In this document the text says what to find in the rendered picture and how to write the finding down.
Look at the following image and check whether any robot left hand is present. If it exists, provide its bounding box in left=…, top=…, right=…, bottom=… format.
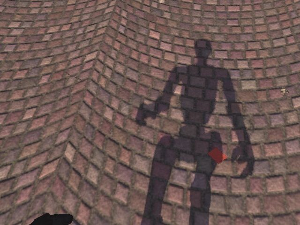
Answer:
left=29, top=213, right=73, bottom=225

